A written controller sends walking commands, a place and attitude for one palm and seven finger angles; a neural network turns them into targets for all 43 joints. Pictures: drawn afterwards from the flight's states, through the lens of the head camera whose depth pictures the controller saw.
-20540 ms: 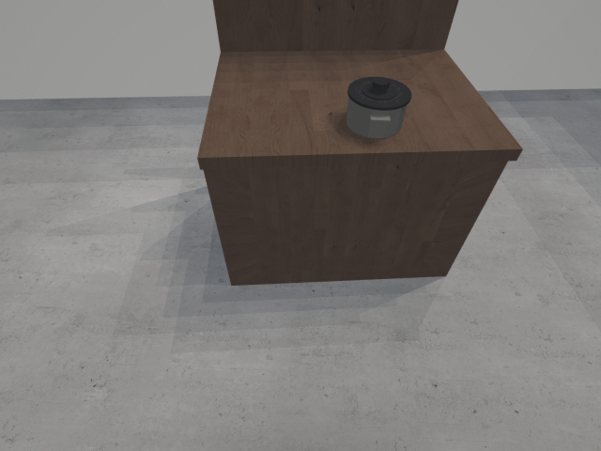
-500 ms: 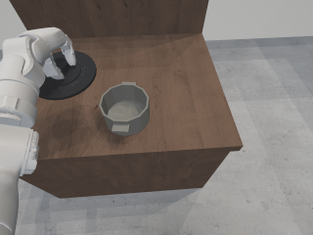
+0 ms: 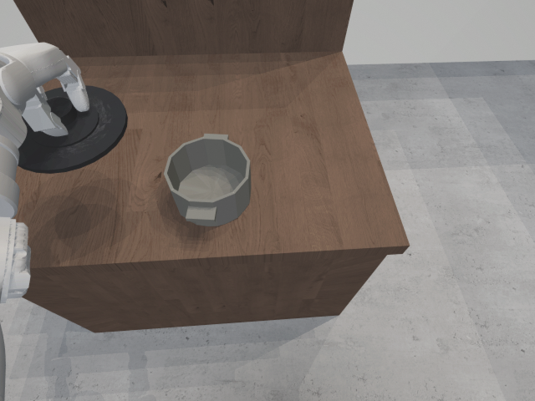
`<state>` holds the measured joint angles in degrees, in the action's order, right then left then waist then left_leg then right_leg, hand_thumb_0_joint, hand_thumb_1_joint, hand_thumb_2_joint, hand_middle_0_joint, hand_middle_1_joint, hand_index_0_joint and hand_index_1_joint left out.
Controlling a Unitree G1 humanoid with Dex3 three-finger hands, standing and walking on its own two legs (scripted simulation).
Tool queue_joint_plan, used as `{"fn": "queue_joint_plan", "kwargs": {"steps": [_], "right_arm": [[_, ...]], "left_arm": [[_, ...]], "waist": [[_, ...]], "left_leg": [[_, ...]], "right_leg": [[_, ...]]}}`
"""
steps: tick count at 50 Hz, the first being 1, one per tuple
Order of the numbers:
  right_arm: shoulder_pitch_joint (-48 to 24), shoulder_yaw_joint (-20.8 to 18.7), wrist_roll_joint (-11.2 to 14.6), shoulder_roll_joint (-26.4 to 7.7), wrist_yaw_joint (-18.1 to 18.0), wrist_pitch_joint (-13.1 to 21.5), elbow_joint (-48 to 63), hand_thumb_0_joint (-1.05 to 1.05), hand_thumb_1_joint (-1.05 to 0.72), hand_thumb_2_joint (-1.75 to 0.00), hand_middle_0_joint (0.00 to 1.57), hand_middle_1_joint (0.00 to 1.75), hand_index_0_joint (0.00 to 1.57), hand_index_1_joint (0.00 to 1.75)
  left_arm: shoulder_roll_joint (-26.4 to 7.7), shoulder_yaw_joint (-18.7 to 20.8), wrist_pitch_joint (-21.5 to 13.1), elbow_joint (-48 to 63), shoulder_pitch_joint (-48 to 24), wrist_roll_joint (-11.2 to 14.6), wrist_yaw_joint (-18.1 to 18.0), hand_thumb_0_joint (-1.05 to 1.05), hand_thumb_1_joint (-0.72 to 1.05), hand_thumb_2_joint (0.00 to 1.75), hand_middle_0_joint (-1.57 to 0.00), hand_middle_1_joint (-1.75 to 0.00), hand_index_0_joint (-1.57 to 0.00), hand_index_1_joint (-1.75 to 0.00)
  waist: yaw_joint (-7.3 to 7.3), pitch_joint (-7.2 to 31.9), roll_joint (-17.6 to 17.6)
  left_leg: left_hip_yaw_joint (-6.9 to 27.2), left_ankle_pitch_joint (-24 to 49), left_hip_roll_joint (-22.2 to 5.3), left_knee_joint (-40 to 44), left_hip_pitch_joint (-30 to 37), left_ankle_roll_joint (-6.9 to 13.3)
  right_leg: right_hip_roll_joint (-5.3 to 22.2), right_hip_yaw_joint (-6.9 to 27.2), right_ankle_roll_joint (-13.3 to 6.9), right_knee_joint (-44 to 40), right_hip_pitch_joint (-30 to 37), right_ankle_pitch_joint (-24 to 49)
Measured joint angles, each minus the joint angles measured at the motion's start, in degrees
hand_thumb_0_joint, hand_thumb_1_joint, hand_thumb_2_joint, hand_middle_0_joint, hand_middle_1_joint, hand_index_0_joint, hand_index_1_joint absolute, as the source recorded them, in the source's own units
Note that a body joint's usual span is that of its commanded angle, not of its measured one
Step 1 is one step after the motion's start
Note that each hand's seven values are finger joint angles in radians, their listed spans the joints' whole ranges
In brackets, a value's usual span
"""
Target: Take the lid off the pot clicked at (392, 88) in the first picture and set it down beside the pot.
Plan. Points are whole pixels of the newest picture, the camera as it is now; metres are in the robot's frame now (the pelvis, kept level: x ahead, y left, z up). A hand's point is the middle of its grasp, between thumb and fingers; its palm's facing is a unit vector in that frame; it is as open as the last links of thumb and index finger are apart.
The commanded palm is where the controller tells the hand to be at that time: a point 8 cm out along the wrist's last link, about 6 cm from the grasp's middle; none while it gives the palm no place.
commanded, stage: move the lid sideways beside the pot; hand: left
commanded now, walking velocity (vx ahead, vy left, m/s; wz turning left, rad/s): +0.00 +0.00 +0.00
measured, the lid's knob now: (57, 112) +0.50 +0.30 +0.14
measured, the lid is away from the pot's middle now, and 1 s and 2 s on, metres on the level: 0.20 0.24 0.24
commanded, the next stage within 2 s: lower the lid onto the table in 0.38 s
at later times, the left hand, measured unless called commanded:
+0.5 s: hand (14, 113) +0.46 +0.33 +0.16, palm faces -0.37 -0.11 -0.92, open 7.0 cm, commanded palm +0.49 +0.33 +0.23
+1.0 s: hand (27, 127) +0.47 +0.34 +0.13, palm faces -0.40 -0.11 -0.91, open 7.0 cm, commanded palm +0.50 +0.34 +0.20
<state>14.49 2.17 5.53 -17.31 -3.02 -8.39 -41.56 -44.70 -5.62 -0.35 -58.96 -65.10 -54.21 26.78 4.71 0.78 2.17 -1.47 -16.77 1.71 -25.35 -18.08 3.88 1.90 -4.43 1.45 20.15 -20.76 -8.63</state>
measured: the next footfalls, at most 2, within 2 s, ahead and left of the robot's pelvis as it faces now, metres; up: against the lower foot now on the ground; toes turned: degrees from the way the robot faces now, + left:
none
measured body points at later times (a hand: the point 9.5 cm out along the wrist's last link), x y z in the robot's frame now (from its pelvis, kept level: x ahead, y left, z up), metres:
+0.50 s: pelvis +0.00 +0.01 +0.00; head +0.08 +0.01 +0.44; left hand +0.48 +0.33 +0.22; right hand +0.04 -0.27 -0.13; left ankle -0.05 +0.07 -0.74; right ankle +0.00 -0.14 -0.74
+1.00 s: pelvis +0.00 +0.01 +0.00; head +0.09 +0.02 +0.44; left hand +0.49 +0.34 +0.19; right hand +0.03 -0.27 -0.13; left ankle -0.05 +0.07 -0.74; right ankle +0.00 -0.14 -0.74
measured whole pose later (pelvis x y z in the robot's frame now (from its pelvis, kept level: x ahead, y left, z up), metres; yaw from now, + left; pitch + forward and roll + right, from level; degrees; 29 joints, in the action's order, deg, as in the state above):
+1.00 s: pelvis +0.00 +0.01 +0.00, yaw -1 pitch +12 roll -3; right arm 15.9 2.3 5.2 -16.9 -2.9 -9.9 -41.8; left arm -50.0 -2.3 -6.6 -61.8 -63.1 -55.1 26.0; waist 5.5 0.8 1.3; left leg -1.8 -18.2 1.6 -27.9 -21.5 4.6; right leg 1.8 -3.9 1.7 20.9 -23.5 -8.8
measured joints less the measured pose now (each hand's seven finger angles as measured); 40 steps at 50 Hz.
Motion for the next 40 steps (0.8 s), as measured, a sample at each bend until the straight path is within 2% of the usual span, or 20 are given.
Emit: {"fn": "queue_joint_plan", "kwargs": {"steps": [18,25,35,40], "right_arm": [[0.7,0.5,0.6,-0.2,-0.5,-0.9,-0.3,0.00,-0.90,-0.90,0.20,0.30,0.20,0.30],[1.3,0.1,0.1,-0.2,-0.3,-0.9,-0.6,0.00,-0.90,-0.90,0.20,0.30,0.20,0.30],[0.6,0.1,0.1,0.2,0.4,-1.4,-0.3,0.00,-0.90,-0.90,0.20,0.30,0.20,0.30],[0.6,0.1,-0.3,0.5,0.3,-1.6,0.1,0.00,-0.90,-0.90,0.20,0.30,0.20,0.30]], "left_arm": [[-5.6,1.2,-3.0,-2.0,-0.2,-0.3,1.6,0.04,0.34,0.51,-0.65,-0.95,-0.73,-0.99],[-5.6,2.0,-4.7,0.2,0.4,0.5,2.1,0.04,0.34,0.51,-0.65,-0.95,-0.73,-0.99],[-4.7,0.7,-4.4,-1.7,-0.2,-0.1,1.5,0.04,0.34,0.51,-0.65,-0.95,-0.73,-0.99],[-4.4,3.1,-6.2,-0.5,2.0,-0.2,0.9,0.04,0.34,0.51,-0.65,-0.95,-0.73,-0.99]], "waist": [[0.43,-0.9,-0.7],[0.05,-0.7,-0.6],[0.20,-0.3,-0.6],[0.45,-0.3,-0.7]], "left_leg": [[-0.2,-0.7,-0.3,-1.4,-1.1,0.2],[0.2,-0.8,0.0,-1.6,-1.4,0.4],[-0.1,-1.2,0.1,-2.4,-2.5,0.7],[-0.2,-1.1,0.1,-2.2,-2.7,0.8]], "right_leg": [[-0.3,0.2,0.1,0.2,-0.6,0.1],[0.0,-0.1,0.2,0.1,-0.6,0.0],[0.1,0.1,0.2,0.7,-1.8,-0.2],[0.1,0.4,0.3,0.7,-2.1,-0.1]]}}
